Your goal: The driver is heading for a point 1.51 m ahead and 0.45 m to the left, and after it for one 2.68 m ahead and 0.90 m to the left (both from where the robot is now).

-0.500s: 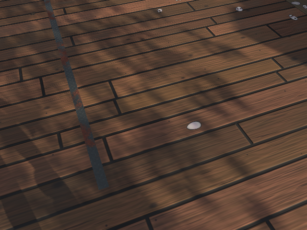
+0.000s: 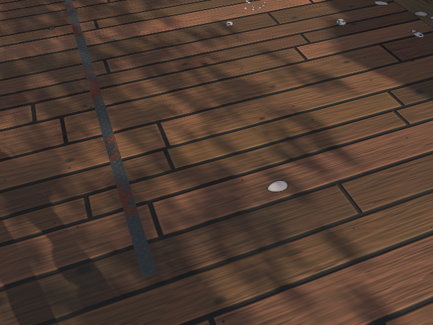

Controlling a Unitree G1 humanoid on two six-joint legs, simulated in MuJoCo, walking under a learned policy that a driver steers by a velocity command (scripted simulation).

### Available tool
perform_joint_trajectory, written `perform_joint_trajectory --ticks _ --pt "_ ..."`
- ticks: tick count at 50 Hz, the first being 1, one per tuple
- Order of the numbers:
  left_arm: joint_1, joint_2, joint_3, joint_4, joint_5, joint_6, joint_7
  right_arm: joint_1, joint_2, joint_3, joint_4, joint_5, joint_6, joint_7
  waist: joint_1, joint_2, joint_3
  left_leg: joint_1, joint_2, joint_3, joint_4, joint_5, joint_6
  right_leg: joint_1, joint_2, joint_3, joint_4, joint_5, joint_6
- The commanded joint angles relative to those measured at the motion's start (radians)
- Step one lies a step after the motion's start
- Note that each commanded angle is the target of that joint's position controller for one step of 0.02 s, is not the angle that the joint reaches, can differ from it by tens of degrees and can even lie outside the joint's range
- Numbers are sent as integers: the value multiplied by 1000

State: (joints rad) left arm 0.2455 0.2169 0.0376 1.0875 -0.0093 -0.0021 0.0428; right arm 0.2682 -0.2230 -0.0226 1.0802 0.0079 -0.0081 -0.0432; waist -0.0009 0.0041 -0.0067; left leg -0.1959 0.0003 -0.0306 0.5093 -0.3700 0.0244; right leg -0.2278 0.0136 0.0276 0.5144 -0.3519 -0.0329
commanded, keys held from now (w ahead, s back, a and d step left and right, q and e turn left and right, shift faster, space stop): w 0.80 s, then w+q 0.20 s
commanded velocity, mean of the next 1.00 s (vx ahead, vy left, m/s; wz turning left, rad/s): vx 0.44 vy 0.00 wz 0.04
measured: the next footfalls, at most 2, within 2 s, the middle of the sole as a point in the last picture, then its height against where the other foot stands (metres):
right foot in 0.68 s outside the picture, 0.11 m lower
left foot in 1.18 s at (190, 274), level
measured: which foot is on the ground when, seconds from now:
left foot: down 0.00-0.70, up 0.72-1.00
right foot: down 0.00-0.28, up 0.30-0.66, down 0.68-1.00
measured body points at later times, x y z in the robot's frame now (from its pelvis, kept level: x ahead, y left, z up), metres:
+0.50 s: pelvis +0.17 +0.02 -0.02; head +0.20 +0.03 +0.43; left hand +0.38 +0.26 -0.12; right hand +0.07 -0.22 -0.15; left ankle -0.02 +0.13 -0.74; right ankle +0.35 -0.12 -0.71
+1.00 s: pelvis +0.50 -0.03 -0.11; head +0.53 -0.02 +0.34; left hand +0.49 +0.24 -0.25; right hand +0.67 -0.27 -0.22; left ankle +0.66 +0.14 -0.79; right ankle +0.45 -0.12 -0.85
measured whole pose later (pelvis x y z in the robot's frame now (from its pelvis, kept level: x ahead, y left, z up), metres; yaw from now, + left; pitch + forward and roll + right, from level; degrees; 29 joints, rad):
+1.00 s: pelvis +0.50 -0.03 -0.11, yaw +3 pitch +1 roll -3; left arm 0.32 0.24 0.04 1.02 0.01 -0.11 -0.01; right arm 0.14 -0.24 -0.05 0.83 0.02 -0.08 -0.01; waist 0.04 0.05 0.03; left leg -0.71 0.12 -0.05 0.82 -0.02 0.01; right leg -0.07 0.08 -0.09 0.29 -0.25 -0.06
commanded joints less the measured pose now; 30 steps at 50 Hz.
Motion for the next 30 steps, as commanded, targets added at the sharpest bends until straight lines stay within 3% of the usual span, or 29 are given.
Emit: perform_joint_trajectory --ticks 1,5,8,9,11,12,13,14,15,16,17,18,20,21,22,24,25,27,30 --pt "15 104 21 -32 -7 -38 -9 16 -102 -21 -39 7 -35 7 4 -4 113 -133 44 -68 -111 -263 74 -71 -54 81 -114 -279 -72" --pt "64 113 24 -29 -23 -71 -20 18 -90 -20 -60 18 -69 22 17 -40 125 -174 31 -64 -56 -219 88 -27 -81 150 -131 -284 -116" --pt "134 175 36 -20 -39 -88 -32 -17 -57 -10 -100 22 -106 42 24 -135 128 -262 -10 13 85 -71 93 80 -218 378 -228 -239 -214" --pt "133 192 41 -24 -40 -92 -35 -2 -53 -10 -102 17 -117 49 11 -157 118 -280 -9 29 115 -15 92 121 -259 425 -208 -105 -236" --pt "116 181 42 -40 -37 -99 -41 36 -69 -19 -87 16 -133 62 -17 -119 72 -239 -12 33 102 84 79 153 -251 363 -96 258 -222" --pt "66 179 43 -63 -37 -100 -45 110 -83 -29 -59 20 -136 67 -56 -92 39 -128 -16 23 57 175 78 97 -215 288 4 427 -193" --pt "-81 168 37 -122 -28 -105 -51 297 -128 -53 4 24 -137 68 -157 -2 -32 197 6 -59 -47 352 111 -124 -114 133 218 653 -128" --pt "-189 156 36 -177 -11 -127 -59 528 -215 -83 70 9 -119 63 -240 208 -100 555 162 -311 -124 550 162 -468 7 -26 607 512 -47" --pt "-107 127 36 -147 16 -139 -70 451 -135 -47 42 12 -93 63 -143 243 -64 645 278 -399 -75 886 164 -699 27 -25 722 -150 -31" --pt "-122 92 27 -172 -10 -145 -75 415 -116 -35 28 9 -85 61 -124 196 -12 574 334 -473 -106 739 234 -790 -20 26 760 -172 -46" --pt "-184 92 25 -201 -42 -142 -76 354 -94 -24 2 3 -85 57 -102 84 71 529 337 -437 -146 662 248 -860 -74 22 777 -129 -43" --pt "-217 74 19 -224 -45 -138 -78 296 -90 -16 -12 7 -80 55 -79 18 136 436 321 -363 -185 649 226 -860 -107 -4 684 -66 -29" --pt "-237 66 13 -243 -16 -126 -74 183 -109 -12 -65 7 -75 40 -47 44 172 209 229 -227 -279 639 182 -639 -98 -60 427 104 8" --pt "-224 50 10 -229 2 -126 -81 191 -134 -19 -66 -14 -80 26 -47 57 133 189 216 -192 -265 656 173 -563 -84 -52 433 258 17" --pt "-255 68 19 -249 -16 -135 -83 220 -125 -16 -52 -10 -96 6 -39 72 144 213 193 -174 -284 573 151 -583 -85 -19 315 383 17" --pt "-339 62 9 -294 -8 -145 -92 200 -139 -19 -59 8 -116 -14 -45 59 181 74 122 -78 -325 398 108 -413 -59 -29 16 659 4" --pt "-385 38 2 -315 -7 -140 -95 224 -137 -22 -55 13 -119 -11 -77 53 171 -9 119 -67 -364 291 100 -262 -30 -42 -72 781 8" --pt "-395 55 6 -344 -25 -116 -97 221 -148 -32 -43 17 -122 -7 -67 78 175 -3 137 -64 -328 244 94 -195 -43 12 -93 821 14" --pt "-430 88 8 -376 -20 -111 -111 290 -119 -40 -21 22 -88 -8 -90 36 185 180 154 -70 -156 327 71 -270 -58 17 -154 767 2"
